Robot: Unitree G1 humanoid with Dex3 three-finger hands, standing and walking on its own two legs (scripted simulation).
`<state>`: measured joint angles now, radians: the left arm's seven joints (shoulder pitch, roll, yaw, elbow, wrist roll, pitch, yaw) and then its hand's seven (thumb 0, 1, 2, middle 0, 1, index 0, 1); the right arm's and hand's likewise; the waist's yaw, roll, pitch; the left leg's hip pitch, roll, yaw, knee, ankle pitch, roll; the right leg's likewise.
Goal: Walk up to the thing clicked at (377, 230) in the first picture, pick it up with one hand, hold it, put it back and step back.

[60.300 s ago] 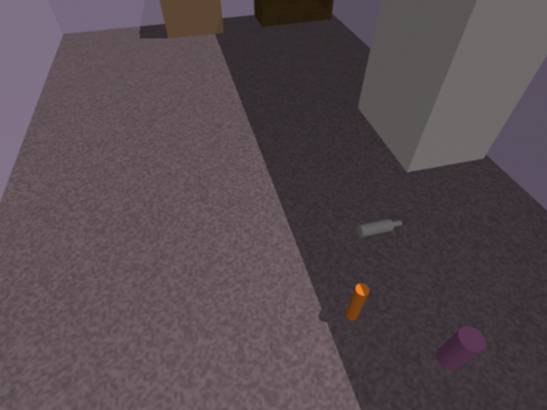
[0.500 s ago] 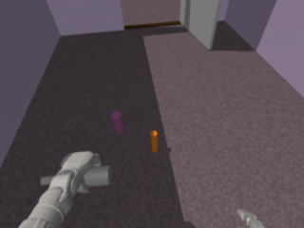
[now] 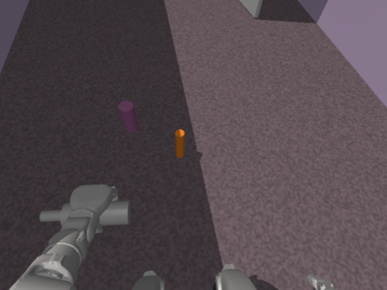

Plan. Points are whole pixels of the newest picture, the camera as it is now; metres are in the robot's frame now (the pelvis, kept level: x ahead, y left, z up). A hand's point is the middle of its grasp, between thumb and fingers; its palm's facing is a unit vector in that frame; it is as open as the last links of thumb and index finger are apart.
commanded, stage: crouch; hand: left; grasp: from above
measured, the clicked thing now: (86, 214) +0.33 +0.25 -0.14
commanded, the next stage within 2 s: lower in 1.44 s
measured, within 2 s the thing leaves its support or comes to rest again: neither
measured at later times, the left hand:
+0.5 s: hand (119, 217) +0.39 +0.23 -0.37, palm faces -0.49 +0.00 -0.87, open 8.8 cm
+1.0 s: hand (124, 218) +0.42 +0.24 -0.49, palm faces -0.48 -0.02 -0.88, open 8.8 cm
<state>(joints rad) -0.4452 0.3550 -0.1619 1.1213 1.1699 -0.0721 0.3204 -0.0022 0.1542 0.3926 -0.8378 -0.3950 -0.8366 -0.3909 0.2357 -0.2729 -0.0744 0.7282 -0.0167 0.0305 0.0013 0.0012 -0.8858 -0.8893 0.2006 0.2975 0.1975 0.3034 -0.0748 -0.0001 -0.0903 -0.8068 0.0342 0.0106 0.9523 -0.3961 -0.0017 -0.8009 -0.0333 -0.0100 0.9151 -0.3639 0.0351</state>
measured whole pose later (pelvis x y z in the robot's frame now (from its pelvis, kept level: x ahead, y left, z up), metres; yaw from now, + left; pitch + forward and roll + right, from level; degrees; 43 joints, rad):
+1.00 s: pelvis -0.04 +0.00 -0.31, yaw -3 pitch +38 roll -6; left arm -0.90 0.62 0.08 1.38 1.25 -0.13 0.40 0.00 0.13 0.43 -0.84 -0.39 -0.84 -0.38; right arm 0.17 -0.27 -0.02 0.72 -0.13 -0.09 0.10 0.00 -0.90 -0.90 0.20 0.30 0.20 0.30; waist -0.23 0.02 -0.11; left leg -2.12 0.02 -0.09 2.16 -0.71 -0.01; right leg -2.08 -0.04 -0.04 2.09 -0.68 0.03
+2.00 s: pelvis -0.04 +0.00 -0.39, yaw -7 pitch +35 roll -9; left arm -0.98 0.79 0.16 1.52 1.32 -0.21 0.48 0.00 0.15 0.37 -0.87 -0.34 -0.87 -0.34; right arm 0.16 -0.30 0.08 0.73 -0.19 -0.10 0.17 0.00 -0.91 -0.89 0.20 0.30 0.20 0.30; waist -0.30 -0.03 0.03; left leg -2.35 0.01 -0.15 2.45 -0.73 -0.01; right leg -2.29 -0.02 -0.07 2.34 -0.68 0.05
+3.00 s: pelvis -0.04 +0.01 -0.42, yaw -11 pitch +30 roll -13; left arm -1.05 0.96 0.17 1.71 1.34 -0.23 0.59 0.00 0.20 0.28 -0.87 -0.31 -0.87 -0.31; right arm 0.12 -0.34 0.21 0.70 -0.25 -0.20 0.26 0.00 -0.90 -0.89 0.20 0.30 0.20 0.30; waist -0.37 -0.10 0.14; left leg -2.37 0.01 -0.23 2.56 -0.75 0.00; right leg -2.27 0.01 -0.13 2.38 -0.66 0.07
